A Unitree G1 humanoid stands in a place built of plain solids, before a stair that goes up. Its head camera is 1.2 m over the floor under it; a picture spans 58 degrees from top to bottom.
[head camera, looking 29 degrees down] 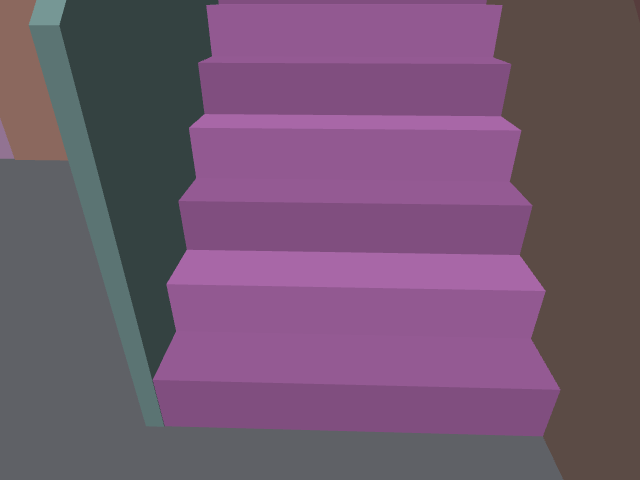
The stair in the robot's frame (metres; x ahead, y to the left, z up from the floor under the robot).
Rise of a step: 0.20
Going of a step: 0.22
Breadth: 1.20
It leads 2 degrees to the right of straight ahead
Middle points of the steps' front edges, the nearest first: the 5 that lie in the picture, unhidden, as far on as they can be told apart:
0.91 -0.10 0.21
1.13 -0.11 0.40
1.34 -0.11 0.60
1.56 -0.12 0.79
1.78 -0.13 0.99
